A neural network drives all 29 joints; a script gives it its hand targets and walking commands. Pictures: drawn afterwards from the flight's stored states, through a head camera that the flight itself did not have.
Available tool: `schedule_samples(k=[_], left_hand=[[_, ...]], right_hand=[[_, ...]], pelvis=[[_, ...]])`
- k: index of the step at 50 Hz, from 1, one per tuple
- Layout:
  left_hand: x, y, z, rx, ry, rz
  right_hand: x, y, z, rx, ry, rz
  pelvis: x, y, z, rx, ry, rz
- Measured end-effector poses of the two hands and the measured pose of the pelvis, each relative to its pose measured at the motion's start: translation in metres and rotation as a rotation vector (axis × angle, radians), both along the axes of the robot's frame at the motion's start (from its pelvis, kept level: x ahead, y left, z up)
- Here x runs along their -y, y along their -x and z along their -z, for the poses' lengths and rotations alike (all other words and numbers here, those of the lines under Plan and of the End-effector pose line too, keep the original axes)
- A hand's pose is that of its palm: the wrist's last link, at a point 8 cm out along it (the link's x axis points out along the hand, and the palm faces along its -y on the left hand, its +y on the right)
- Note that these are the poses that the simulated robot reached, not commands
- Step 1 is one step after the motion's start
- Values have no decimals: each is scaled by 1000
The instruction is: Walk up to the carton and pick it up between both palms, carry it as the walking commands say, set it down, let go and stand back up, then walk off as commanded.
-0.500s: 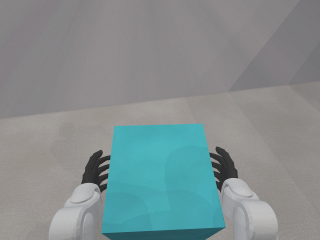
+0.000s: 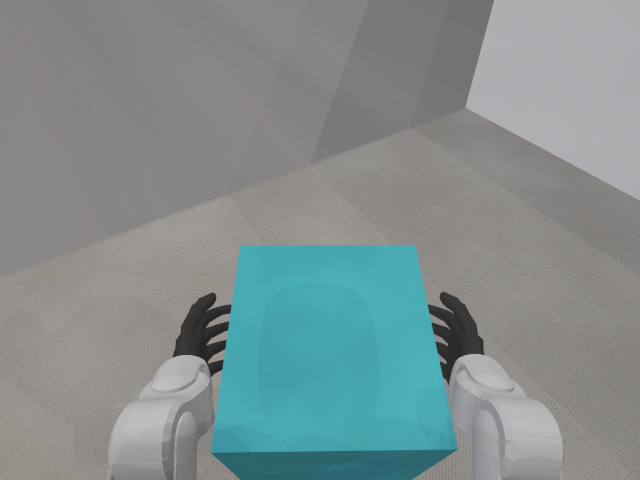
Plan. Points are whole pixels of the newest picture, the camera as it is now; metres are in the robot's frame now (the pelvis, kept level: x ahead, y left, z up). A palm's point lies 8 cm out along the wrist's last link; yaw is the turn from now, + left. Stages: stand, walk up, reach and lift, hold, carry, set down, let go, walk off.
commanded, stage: carry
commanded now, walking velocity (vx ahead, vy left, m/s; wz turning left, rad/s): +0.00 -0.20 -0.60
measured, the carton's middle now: (327, 374) +0.26 -0.01 +0.02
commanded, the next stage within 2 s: none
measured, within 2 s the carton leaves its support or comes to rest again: neither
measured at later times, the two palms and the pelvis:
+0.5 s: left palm (366, 356) +0.23 -0.05 +0.12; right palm out of the picture +0.15 -0.32 +0.13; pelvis -0.04 -0.12 +0.03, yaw -16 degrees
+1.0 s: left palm (597, 430) +0.17 -0.26 +0.09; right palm out of the picture +0.02 -0.51 +0.10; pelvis -0.11 -0.26 +0.01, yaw -32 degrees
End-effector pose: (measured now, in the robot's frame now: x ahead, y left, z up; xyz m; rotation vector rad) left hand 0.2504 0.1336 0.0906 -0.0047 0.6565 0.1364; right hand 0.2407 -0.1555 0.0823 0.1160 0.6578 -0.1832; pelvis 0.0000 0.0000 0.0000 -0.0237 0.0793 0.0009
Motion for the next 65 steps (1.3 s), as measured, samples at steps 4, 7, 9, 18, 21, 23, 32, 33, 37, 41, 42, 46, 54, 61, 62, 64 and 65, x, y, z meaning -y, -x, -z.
schedule_samples(k=[4, 7, 9, 18, 21, 23, 32, 33, 37, 41, 42, 46, 54, 61, 62, 64, 65], left_hand=[[29, 7, 7, -36, -1, 23], [46, 12, 5, -9, 20, 29], [55, 14, 4, 12, 37, 32], [108, 21, -11, 14, 89, 126], [137, 18, -23, 25, 91, 190], [158, 16, -28, 35, 93, 226], [283, 24, -14, 38, 56, 356], [298, 27, -8, 28, 38, 377], [337, 45, 7, -40, -11, 433], [359, 59, 9, -32, 4, 457], [364, 62, 9, -23, 13, 461], [378, 73, 5, 5, 57, 472], [422, 97, -12, -15, 99, 567], [492, 121, -28, 13, 107, 690], [503, 126, -27, 13, 104, 703], [528, 138, -24, 12, 92, 730], [541, 146, -21, 11, 84, 745]], right_hand=[[29, 15, 8, -36, -10, 28], [45, 21, 1, -9, 9, 36], [54, 24, -6, 12, 27, 40], [104, 61, -31, 14, 85, 131], [129, 76, -43, 25, 93, 191], [147, 85, -48, 34, 98, 225], [260, 128, -23, 35, 66, 352], [274, 135, -14, 27, 49, 373], [306, 165, 7, -38, -12, 432], [325, 185, 6, -29, 0, 459], [330, 189, 3, -20, 9, 464], [342, 203, -10, 6, 57, 474], [369, 253, -36, -15, 105, 564], [417, 305, -51, 8, 121, 682], [425, 313, -49, 8, 118, 695], [445, 332, -42, 7, 106, 723], [455, 342, -37, 6, 97, 737]], pelvis=[[22, 8, -4, 8, -17, 36], [38, 11, -4, 9, -17, 62], [47, 13, -4, 6, -15, 78], [81, 23, -18, 19, 1, 190], [95, 29, -25, 31, 17, 227], [107, 33, -27, 32, 30, 255], [190, 58, -5, 12, 22, 388], [198, 62, -2, 10, 23, 396], [218, 79, -3, 16, -9, 431], [234, 94, -5, 22, -15, 473], [238, 97, -5, 22, -14, 482], [252, 106, -5, 15, -8, 515], [277, 124, -22, 29, 21, 624], [308, 153, -27, 26, 54, 723], [315, 158, -26, 23, 53, 740], [329, 170, -22, 17, 45, 774], [338, 177, -19, 15, 40, 790]])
